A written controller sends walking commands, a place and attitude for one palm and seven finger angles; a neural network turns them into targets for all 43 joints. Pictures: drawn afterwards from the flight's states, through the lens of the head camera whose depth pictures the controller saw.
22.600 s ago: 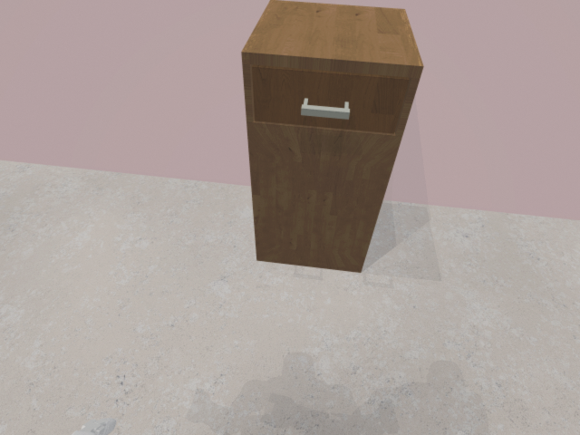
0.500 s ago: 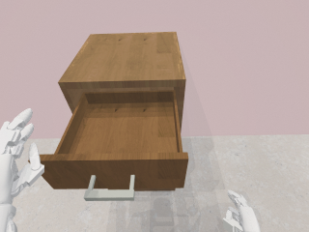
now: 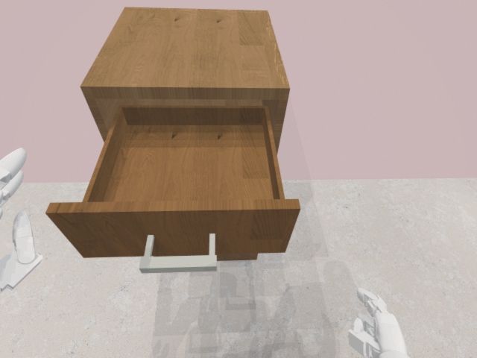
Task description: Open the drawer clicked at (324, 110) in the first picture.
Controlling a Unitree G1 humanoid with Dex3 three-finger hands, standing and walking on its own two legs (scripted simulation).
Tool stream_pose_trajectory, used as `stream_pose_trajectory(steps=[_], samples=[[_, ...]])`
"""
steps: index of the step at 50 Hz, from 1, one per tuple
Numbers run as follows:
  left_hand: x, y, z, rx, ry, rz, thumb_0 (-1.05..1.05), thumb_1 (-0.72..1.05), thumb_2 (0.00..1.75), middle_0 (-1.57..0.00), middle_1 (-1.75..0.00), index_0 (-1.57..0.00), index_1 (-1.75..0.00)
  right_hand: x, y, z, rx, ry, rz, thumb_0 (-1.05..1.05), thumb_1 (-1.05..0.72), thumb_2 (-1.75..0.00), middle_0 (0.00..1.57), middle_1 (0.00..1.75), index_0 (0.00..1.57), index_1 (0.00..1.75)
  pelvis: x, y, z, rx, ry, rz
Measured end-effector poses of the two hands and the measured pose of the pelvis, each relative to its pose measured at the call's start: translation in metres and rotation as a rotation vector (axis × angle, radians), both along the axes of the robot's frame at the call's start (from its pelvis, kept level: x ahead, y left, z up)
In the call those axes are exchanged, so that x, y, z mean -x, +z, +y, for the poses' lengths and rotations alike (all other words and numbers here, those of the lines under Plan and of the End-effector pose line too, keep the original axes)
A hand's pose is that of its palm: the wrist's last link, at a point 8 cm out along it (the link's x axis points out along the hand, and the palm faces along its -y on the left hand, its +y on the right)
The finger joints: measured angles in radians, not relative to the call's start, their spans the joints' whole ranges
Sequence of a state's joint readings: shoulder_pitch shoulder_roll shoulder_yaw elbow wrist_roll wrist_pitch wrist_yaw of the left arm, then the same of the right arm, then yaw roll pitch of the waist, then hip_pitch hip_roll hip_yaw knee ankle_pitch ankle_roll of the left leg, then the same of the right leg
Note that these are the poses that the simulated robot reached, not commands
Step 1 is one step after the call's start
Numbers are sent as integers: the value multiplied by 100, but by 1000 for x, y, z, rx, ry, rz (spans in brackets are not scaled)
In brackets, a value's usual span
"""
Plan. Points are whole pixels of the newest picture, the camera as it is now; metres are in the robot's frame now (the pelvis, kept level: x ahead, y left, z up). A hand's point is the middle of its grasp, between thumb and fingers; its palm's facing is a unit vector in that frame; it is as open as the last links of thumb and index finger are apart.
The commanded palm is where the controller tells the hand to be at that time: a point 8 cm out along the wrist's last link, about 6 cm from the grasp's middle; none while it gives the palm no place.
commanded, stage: step back with the hand held close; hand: left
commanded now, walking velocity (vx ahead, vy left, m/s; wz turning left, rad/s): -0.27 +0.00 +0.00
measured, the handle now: (180, 252) +0.29 +0.12 +0.01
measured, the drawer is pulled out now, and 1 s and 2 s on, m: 0.30 0.30 0.30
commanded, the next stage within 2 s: stop stepping back and stand still in 0.62 s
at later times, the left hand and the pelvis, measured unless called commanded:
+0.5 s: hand out of the picture +0.12 +0.24 +0.18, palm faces +0.40 -0.80 -0.45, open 7.4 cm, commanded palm +0.06 +0.28 +0.20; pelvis -0.07 +0.00 -0.01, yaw +0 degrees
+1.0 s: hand out of the picture -0.02 +0.20 +0.16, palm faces +0.43 -0.82 -0.38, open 7.4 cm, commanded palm -0.09 +0.24 +0.20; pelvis -0.21 -0.05 +0.00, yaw +3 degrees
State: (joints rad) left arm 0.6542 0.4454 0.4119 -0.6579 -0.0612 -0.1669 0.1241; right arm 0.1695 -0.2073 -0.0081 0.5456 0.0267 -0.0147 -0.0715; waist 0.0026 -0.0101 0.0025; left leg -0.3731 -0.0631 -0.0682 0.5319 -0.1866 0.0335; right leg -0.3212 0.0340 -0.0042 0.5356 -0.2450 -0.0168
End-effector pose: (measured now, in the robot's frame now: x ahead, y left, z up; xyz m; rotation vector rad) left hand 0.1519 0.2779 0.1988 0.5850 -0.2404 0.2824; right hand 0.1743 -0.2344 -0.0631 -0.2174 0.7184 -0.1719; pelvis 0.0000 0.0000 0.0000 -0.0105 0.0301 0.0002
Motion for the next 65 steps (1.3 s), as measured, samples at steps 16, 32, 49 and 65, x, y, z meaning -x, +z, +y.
stream_pose_trajectory(steps=[16, 32, 49, 65], samples=[[53, -9, 5, 72, 15, -120, 2, 89, 90, -22, -30, -22, -30, 51, -10, 5, 49, 43, 49, 1, -90, -90, 21, 30, 20, 30, 41, -10, 4, 25, 55, -20], [86, -10, -50, 24, -144, -62, 2, 89, 90, -21, -30, -21, -30, 106, -20, 0, -52, 111, -25, 1, -90, -90, 21, 30, 20, 30, 126, -13, -30, 36, -34, 44], [211, -25, -36, 129, 125, -14, 2, 89, 90, -21, -30, -21, -30, 209, 4, -68, 53, -5, 8, 1, -91, -90, 20, 30, 20, 30, 202, 0, -49, -27, 54, -16], [312, 8, -55, 32, 129, -155, 2, 89, 90, -21, -30, -21, -30, 289, -18, -38, -70, 119, 12, 1, -90, -90, 21, 30, 20, 30, 280, -4, -66, -36, 73, -63]])
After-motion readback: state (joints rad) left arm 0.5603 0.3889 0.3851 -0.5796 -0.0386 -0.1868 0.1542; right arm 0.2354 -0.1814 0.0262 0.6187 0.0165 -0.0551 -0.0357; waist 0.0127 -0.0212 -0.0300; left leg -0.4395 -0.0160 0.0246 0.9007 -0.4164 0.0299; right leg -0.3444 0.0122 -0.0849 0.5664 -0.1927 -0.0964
